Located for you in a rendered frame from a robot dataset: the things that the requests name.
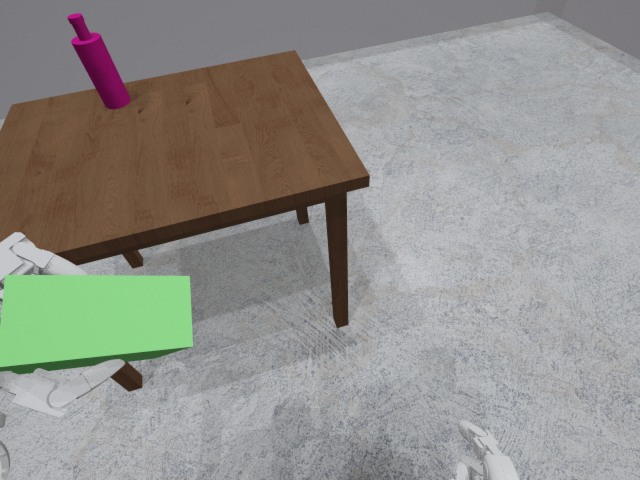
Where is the robot right hand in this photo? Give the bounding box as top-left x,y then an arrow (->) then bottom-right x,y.
450,420 -> 520,480

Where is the table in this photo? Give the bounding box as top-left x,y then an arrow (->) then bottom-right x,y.
0,50 -> 370,392

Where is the sponge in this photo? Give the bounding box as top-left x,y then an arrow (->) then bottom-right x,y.
0,275 -> 193,375

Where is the robot left hand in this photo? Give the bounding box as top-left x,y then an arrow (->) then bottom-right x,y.
0,232 -> 125,417

